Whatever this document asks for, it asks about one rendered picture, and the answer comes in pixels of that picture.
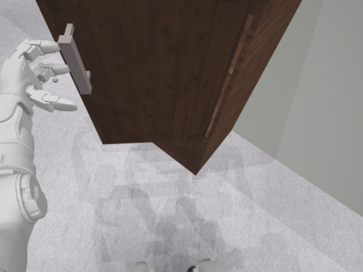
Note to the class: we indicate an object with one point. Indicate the robot left forearm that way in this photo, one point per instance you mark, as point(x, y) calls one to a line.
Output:
point(16, 141)

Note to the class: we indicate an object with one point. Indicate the handle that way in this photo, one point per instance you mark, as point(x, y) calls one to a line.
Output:
point(71, 55)

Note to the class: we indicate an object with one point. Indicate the left robot upper arm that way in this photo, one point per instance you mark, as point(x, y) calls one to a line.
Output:
point(22, 203)

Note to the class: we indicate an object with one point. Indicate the right robot thigh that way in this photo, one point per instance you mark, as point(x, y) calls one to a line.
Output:
point(211, 266)

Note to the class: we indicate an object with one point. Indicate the robot left hand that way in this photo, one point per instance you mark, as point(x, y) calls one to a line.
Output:
point(17, 77)

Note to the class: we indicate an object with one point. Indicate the cupboard door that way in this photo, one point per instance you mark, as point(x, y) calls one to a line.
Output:
point(157, 66)

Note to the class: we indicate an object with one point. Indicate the left robot shin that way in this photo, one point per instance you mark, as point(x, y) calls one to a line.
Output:
point(140, 262)

